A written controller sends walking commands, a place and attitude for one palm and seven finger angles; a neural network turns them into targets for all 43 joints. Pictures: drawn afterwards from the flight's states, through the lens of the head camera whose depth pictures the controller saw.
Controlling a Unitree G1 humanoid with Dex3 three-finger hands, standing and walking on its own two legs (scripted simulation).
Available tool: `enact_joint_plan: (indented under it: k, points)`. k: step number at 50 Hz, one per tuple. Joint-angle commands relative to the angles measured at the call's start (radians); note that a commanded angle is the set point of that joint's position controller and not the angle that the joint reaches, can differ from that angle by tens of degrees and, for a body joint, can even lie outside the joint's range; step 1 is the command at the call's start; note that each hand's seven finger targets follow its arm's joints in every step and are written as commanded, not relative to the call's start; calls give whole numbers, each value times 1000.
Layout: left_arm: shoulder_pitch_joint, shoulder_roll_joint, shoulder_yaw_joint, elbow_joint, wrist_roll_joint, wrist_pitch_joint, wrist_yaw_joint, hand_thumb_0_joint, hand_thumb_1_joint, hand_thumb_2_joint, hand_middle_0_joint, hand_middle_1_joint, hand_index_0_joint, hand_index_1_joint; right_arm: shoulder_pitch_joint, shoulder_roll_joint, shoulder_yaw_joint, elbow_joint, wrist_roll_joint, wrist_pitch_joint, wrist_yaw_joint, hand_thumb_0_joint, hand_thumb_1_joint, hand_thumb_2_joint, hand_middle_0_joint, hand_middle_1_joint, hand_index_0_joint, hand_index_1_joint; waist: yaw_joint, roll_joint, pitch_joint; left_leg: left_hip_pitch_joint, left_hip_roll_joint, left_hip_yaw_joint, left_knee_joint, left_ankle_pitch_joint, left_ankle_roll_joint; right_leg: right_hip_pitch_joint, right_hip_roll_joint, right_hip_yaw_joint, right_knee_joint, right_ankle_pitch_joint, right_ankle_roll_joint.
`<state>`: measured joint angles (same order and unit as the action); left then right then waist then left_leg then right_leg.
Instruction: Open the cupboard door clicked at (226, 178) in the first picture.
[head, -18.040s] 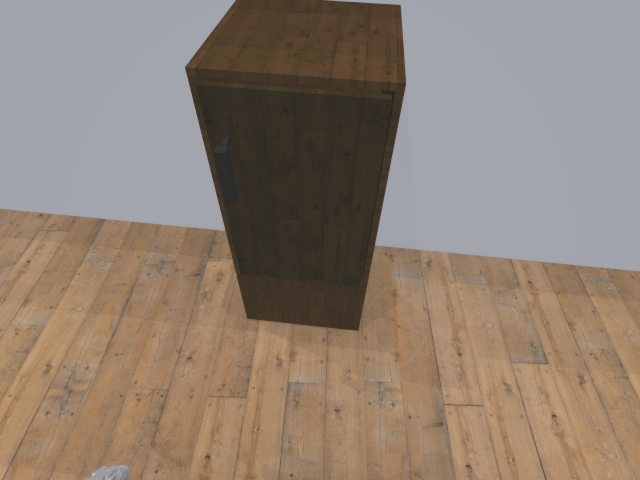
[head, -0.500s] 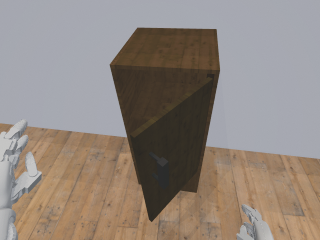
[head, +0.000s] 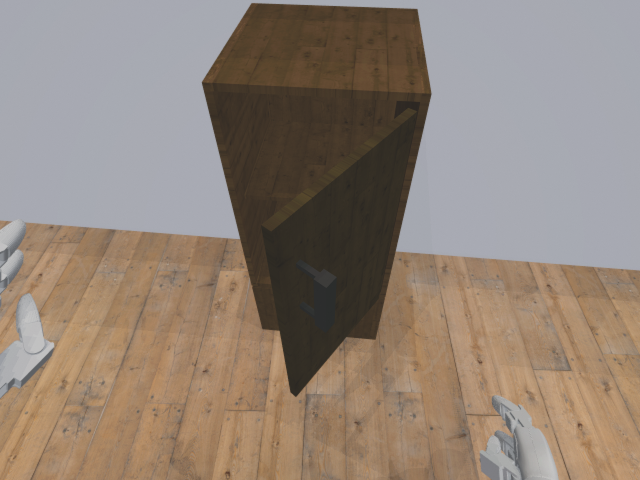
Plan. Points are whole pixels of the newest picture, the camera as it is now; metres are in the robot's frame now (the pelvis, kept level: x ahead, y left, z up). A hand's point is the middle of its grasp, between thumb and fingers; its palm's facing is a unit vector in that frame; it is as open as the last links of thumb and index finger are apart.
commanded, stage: step back with the hand held close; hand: left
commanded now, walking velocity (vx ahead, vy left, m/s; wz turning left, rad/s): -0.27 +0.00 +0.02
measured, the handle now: (314, 295) +0.39 +0.04 -0.05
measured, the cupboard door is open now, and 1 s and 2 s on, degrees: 57 57 57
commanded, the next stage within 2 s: stop stepping back and stand still in 0.72 s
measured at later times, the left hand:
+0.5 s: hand out of the picture +0.13 +0.28 +0.16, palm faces +0.48 -0.75 -0.45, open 7.4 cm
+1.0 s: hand out of the picture +0.06 +0.23 +0.16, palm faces +0.32 -0.79 -0.52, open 7.4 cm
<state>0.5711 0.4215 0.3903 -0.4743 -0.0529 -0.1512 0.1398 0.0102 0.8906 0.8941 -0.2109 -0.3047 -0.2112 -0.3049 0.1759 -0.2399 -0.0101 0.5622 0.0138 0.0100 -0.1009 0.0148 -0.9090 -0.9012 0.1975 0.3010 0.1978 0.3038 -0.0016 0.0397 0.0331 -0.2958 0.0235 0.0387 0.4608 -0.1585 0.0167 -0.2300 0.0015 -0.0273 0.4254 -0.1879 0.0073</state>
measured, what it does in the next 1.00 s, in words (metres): walks backwards: right foot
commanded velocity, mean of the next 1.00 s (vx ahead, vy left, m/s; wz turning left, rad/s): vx -0.27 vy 0.01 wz -0.03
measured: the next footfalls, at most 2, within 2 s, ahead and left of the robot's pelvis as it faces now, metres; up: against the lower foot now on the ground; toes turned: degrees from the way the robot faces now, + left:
right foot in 0.76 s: -0.19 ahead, -0.12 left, +0.00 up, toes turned +4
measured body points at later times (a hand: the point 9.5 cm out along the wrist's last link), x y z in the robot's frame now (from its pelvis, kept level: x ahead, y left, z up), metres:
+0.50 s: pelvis -0.06 +0.01 -0.01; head -0.04 +0.03 +0.43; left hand +0.09 +0.32 +0.18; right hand +0.13 -0.22 -0.09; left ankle +0.03 +0.11 -0.74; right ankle +0.01 -0.12 -0.73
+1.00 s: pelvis -0.14 -0.02 -0.01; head -0.14 -0.01 +0.44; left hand +0.04 +0.27 +0.19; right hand +0.00 -0.28 -0.09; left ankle -0.01 +0.09 -0.74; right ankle -0.23 -0.12 -0.74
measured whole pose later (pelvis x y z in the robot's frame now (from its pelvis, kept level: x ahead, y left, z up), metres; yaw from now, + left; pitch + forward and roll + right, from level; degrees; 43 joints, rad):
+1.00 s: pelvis -0.14 -0.02 -0.01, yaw +0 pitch +0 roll -2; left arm 0.64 0.51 0.44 -0.51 -0.08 -0.21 0.13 0.01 0.89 0.89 -0.21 -0.31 -0.21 -0.31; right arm 0.24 -0.24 0.00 0.62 0.00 -0.05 -0.09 0.01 -0.91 -0.90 0.20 0.30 0.20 0.30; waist -0.05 0.01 -0.02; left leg -0.43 0.05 0.01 0.48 -0.05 0.00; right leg -0.05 0.08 0.01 0.44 -0.39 -0.03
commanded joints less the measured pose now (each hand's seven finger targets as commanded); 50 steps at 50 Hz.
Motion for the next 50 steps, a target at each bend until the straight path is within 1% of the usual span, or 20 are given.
enact_joint_plan:
  k: [1, 11, 14, 16, 18, 20, 22, 24, 25, 27, 32, 34, 36, 38, 39, 41, 43, 45, 46, 50]
  points:
    - [-21, 178, 140, -212, 8, -87, 34, 0, 900, 900, -200, -300, -200, -300, -98, -122, -40, -164, -1, -68, -10, 0, -900, -900, 200, 300, 200, 300, 2, 36, -85, -47, 57, -94, -111, -200, 24, 1, -36, 55, -64, -78, -5]
    - [-28, 172, 191, -250, 43, -127, 32, 0, 900, 900, -200, -300, -200, -300, -86, -124, -48, -164, -13, -125, -2, 0, -900, -900, 200, 300, 200, 300, 13, 143, -117, -419, 146, -215, -226, -519, 94, 268, 51, 59, 222, -17, 7]
    - [-28, 176, 185, -275, 31, -134, 28, 0, 900, 900, -200, -300, -200, -300, -67, -111, -51, -153, -14, -135, 4, 0, -900, -900, 200, 300, 200, 300, -1, -25, -110, -279, 51, -126, -40, -415, 47, 75, -27, 179, 29, -114, -31]
    - [-52, 173, 159, -267, 20, -131, 40, 0, 900, 900, -200, -300, -200, -300, -48, -101, -55, -108, -15, -133, 12, 0, -900, -900, 200, 300, 200, 300, -11, -149, -111, -28, -32, -46, 239, -229, -11, -222, -176, 321, -148, -178, -107]
    - [-83, 161, 130, -267, 20, -124, 56, 0, 900, 900, -200, -300, -200, -300, -45, -91, -52, -77, -22, -126, 18, 0, -900, -900, 200, 300, 200, 300, -22, -160, -134, 61, -40, -47, 314, -156, -23, -282, -236, 306, -144, -32, -145]
    - [-94, 180, 141, -266, 20, -120, 60, 0, 900, 900, -200, -300, -200, -300, -65, -90, -45, -79, -18, -120, 9, 0, -900, -900, 200, 300, 200, 300, -21, -113, -103, 71, -13, -73, 116, -115, -11, -260, -156, 200, -73, 7, -86]
    - [-106, 201, 167, -283, 21, -135, 56, 0, 900, 900, -200, -300, -200, -300, -97, -116, -45, -97, -16, -127, -6, 0, -900, -900, 200, 300, 200, 300, -4, 84, -98, -99, 121, -214, -123, -105, 40, -98, 8, 90, 91, -29, -1]
    - [-90, 180, 192, -267, 35, -146, 42, 0, 900, 900, -200, -300, -200, -300, -113, -119, -52, -110, -29, -140, -10, 0, -900, -900, 200, 300, 200, 300, 4, 281, -129, -403, 290, -436, -393, -551, 129, 165, 109, 54, 488, -160, 17]
    - [-110, 181, 193, -276, 40, -143, 39, 0, 900, 900, -200, -300, -200, -300, -101, -102, -56, -102, -39, -145, -5, 0, -900, -900, 200, 300, 200, 300, 0, 241, -121, -378, 311, -448, -376, -492, 158, 106, 99, 84, 589, -194, 9]
    - [-67, 169, 181, -266, 30, -142, 36, 0, 900, 900, -200, -300, -200, -300, -92, -94, -64, -89, -37, -161, 16, 0, -900, -900, 200, 300, 200, 300, 10, 99, -148, -196, 279, -359, -263, -274, 163, -18, 79, 94, 558, -263, -3]
    - [-50, 146, 113, -317, -2, -125, 31, 0, 900, 900, -200, -300, -200, -300, -80, -91, -46, -54, -42, -179, 39, 0, -900, -900, 200, 300, 200, 300, 8, 213, -206, 71, 208, -245, -274, -100, 92, -65, 79, 23, 250, -331, -20]
    - [-57, 162, 118, -312, -9, -128, 25, 0, 900, 900, -200, -300, -200, -300, -67, -90, -45, -36, -49, -175, 41, 0, -900, -900, 200, 300, 200, 300, 9, 210, -248, 169, 200, -210, -230, 106, 59, -35, 74, 11, 72, -266, -31]
    - [-73, 202, 143, -310, -17, -139, 9, 0, 900, 900, -200, -300, -200, -300, -73, -92, -45, -41, -48, -151, 43, 0, -900, -900, 200, 300, 200, 300, 12, 140, -267, 255, 172, -138, -105, 309, 26, -36, 31, 44, -135, -78, -42]
    - [-71, 266, 191, -300, -20, -151, 5, 0, 900, 900, -200, -300, -200, -300, -91, -79, -36, -52, -48, -127, 39, 0, -900, -900, 200, 300, 200, 300, 0, -2, -279, 250, 93, -49, 37, 226, -21, -87, -97, 142, -137, 199, -74]
    - [-90, 274, 205, -291, -24, -158, 11, 0, 900, 900, -200, -300, -200, -300, -107, -65, -30, -63, -40, -126, 34, 0, -900, -900, 200, 300, 200, 300, -3, -32, -285, 275, 63, -7, 70, 193, -28, -119, -131, 151, -134, 301, -63]
    - [-51, 273, 210, -265, -26, -147, 9, 0, 900, 900, -200, -300, -200, -300, -121, -84, -41, -103, -2, -126, 22, 0, -900, -900, 200, 300, 200, 300, -2, -201, -260, 201, -5, 33, 158, 92, -19, -62, -121, 84, -92, 667, 49]
    - [71, 276, 243, -205, -33, -120, 9, 0, 900, 900, -200, -300, -200, -300, -140, -82, -28, -128, -5, -115, 13, 0, -900, -900, 200, 300, 200, 300, 0, -131, -214, 155, -17, 4, 151, 74, -14, -67, -129, 79, -60, 580, 18]
    - [92, 242, 213, -197, -34, -103, 12, 0, 900, 900, -200, -300, -200, -300, -105, -87, -15, -116, -13, -101, 6, 0, -900, -900, 200, 300, 200, 300, -16, -4, -167, 200, 21, -34, 52, 217, -2, -102, -78, 71, -75, 328, 2]
    - [79, 246, 208, -198, -38, -106, 14, 0, 900, 900, -200, -300, -200, -300, -92, -93, -18, -111, -12, -101, 5, 0, -900, -900, 200, 300, 200, 300, -19, 20, -143, 231, 37, -53, 37, 174, 2, -143, -56, 59, -105, 162, 9]
    - [15, 232, 165, -177, -30, -119, 23, 0, 900, 900, -200, -300, -200, -300, -69, -107, -25, -99, -18, -131, -9, 0, -900, -900, 200, 300, 200, 300, -27, 9, -14, 223, 35, -84, 18, -44, -17, -250, -37, 67, -213, -204, -27]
